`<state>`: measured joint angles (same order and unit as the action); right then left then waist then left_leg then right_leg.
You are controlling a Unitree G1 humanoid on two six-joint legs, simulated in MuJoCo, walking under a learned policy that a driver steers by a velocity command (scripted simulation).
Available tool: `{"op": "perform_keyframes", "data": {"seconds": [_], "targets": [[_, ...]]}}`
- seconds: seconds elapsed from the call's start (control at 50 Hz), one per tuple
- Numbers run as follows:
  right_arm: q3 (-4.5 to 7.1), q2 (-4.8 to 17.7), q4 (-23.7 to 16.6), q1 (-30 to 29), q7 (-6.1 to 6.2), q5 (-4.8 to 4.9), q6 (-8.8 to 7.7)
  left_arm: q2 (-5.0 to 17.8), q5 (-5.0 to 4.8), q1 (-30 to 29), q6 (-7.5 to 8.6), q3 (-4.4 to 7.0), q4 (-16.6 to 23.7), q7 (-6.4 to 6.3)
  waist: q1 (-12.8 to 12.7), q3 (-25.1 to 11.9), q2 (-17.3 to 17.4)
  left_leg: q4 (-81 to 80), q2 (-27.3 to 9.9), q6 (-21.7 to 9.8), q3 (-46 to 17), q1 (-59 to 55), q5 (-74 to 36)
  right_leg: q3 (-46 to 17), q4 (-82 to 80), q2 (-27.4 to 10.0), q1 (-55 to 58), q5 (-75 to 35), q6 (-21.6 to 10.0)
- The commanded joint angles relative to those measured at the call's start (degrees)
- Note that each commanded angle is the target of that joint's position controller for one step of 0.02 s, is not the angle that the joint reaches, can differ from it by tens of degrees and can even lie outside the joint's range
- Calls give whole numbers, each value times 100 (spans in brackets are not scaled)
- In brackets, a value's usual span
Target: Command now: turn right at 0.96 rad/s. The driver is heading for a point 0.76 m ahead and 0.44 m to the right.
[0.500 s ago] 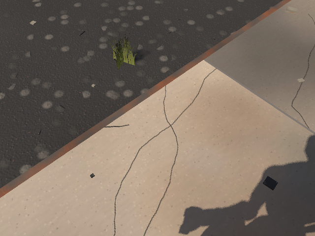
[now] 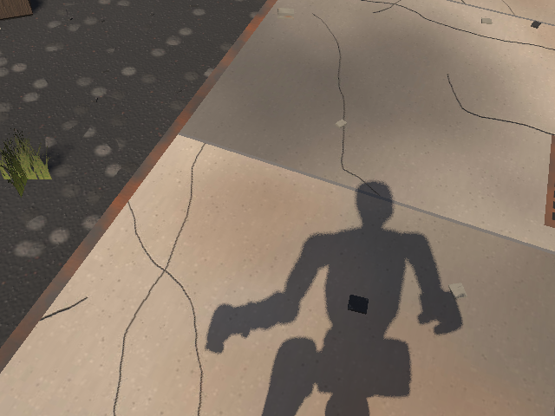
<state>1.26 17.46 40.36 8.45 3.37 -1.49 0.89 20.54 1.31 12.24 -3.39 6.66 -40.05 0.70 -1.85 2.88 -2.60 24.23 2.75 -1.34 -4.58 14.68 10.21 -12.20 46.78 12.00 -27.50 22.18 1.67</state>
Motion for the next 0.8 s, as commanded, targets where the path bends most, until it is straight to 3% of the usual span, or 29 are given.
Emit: {"op": "perform_keyframes", "data": {"seconds": [0.02,0.04,0.08,0.14,0.2,0.24,0.28,0.34,0.4,0.46,0.48,0.5,0.52,0.54,0.56,0.58,0.62,0.66,0.7,0.74,0.8], "targets": [[114,522,-592,-542,-17,-2,-49,604,84,446,-27,152,217,90,-206,-471,799,-814,-1554,-856,-779,-455,-1315,544,2145,-549,-452,81,114],[102,507,-645,-517,-18,-20,-38,569,27,548,-84,122,178,162,-165,-462,969,-708,-1434,-852,-435,-522,-1740,704,2497,-605,-545,18,140],[125,538,-626,-160,-43,-39,-42,531,-60,272,-133,59,286,226,42,-412,976,-591,-1409,-863,-91,-860,-2142,920,2353,-797,-769,-78,218],[233,705,-496,411,-60,-36,-53,412,-76,-204,-155,-27,470,283,359,-376,1120,-487,-1637,-922,47,-1491,-2513,1113,1754,-1043,-1003,-4,332],[320,805,-437,597,-105,-46,-64,299,-102,-447,-186,-82,605,336,439,-444,1235,-404,-1864,-974,295,-1639,-2746,1259,1197,-1215,-784,126,309],[393,908,-413,826,-184,-93,-103,336,-74,-737,-204,-100,742,428,623,-596,1319,-959,-2039,-904,197,-1572,161,1370,842,-1385,-602,30,168],[469,1073,-416,843,-222,-102,-163,418,-40,-1107,-223,-82,923,562,688,-375,1405,-1487,-2287,-793,-63,-1472,2154,1459,587,-1481,-701,60,54],[533,1127,-331,1024,-243,-109,-258,304,-31,-1511,-182,-115,1063,674,757,-166,1041,-1708,-2519,-658,89,-1584,2528,1551,181,-1560,-710,184,-148],[563,1137,-211,1115,-271,-97,-285,164,-10,-1685,-122,-177,1111,720,741,-99,959,-1652,-2524,-515,607,-1569,2291,1711,-296,-1547,-362,308,-381],[570,1177,-155,974,-323,-59,-219,137,28,-1502,-75,-231,1030,707,564,-40,934,-1389,-2443,-338,1287,-1129,1976,2056,-930,-1390,496,315,-631],[567,1197,-146,862,-343,-18,-190,129,50,-1195,-51,-245,918,668,368,-49,841,-1032,-2354,-270,1600,-822,1720,2209,-1263,-1269,1041,159,-717],[554,1207,-156,686,-355,45,-177,182,70,-441,-6,-212,649,580,-81,-243,553,-84,-2128,-147,2050,-242,805,2345,-1661,-1001,2122,-77,-827],[487,1037,-201,591,-370,14,-189,603,65,1084,52,-18,53,405,-788,-866,-440,2168,-1642,41,2510,775,-301,1766,-1913,-924,3861,479,-1097],[259,279,-567,161,-424,-106,-201,1277,-24,1536,92,95,-30,242,-910,-497,-1963,4306,-907,349,2279,3248,2460,-843,-2513,-2363,4555,1773,-1551],[276,505,-1113,-702,-455,-286,-295,1481,-96,1158,164,76,365,121,-988,-314,-1349,4999,-377,515,823,4675,2331,-2955,-3453,-2879,4317,1804,-1974],[303,719,-1171,-837,-500,-295,-370,1231,-61,1021,171,9,277,43,-814,39,-707,5058,-750,484,438,4915,1760,-2393,-3429,-2951,4214,1246,-2016],[319,945,-762,-21,-575,-258,-463,960,-5,710,265,-84,304,-30,-182,110,-318,4445,-997,459,433,4023,982,-1395,-3440,-2406,3500,436,-1853],[314,976,-593,219,-619,-307,-356,795,-49,455,433,-173,352,-27,113,202,-326,4118,-960,528,466,3366,616,-1055,-3695,-1970,2789,-19,-1791],[269,845,-705,-131,-622,-255,-260,782,-93,623,581,-171,212,8,159,385,-140,3786,-833,590,590,3262,380,-933,-3835,-1802,2377,-848,-1856],[152,567,-796,-520,-666,-173,-281,645,-86,826,709,-206,17,7,97,473,-48,2969,-756,523,789,3163,-138,-512,-3934,-1681,2355,-1910,-1773],[-1,248,-921,-1152,-737,-47,-341,634,-159,1135,880,-239,-292,-20,-156,493,-97,1592,-604,128,1095,2245,-1059,-28,-4321,-1784,2373,-3443,-1505]]}}
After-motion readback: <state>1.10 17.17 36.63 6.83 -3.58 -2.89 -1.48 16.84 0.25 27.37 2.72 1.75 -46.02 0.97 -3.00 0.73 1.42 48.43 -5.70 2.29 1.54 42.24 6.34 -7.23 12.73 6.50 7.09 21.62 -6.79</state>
